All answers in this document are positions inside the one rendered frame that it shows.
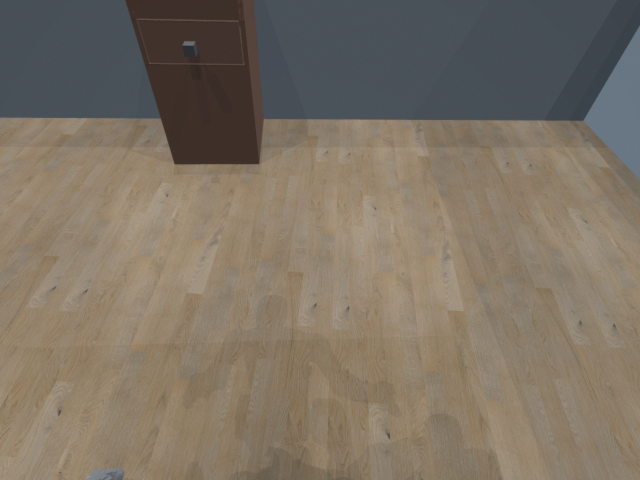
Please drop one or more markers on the drawer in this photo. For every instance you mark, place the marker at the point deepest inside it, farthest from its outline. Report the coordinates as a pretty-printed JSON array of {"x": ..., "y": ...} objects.
[{"x": 217, "y": 41}]

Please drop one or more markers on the handle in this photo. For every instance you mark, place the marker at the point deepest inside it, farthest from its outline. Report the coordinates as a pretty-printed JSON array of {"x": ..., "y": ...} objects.
[{"x": 189, "y": 49}]

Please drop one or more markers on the cabinet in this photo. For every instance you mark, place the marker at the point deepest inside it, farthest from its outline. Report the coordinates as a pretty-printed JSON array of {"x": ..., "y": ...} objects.
[{"x": 211, "y": 113}]

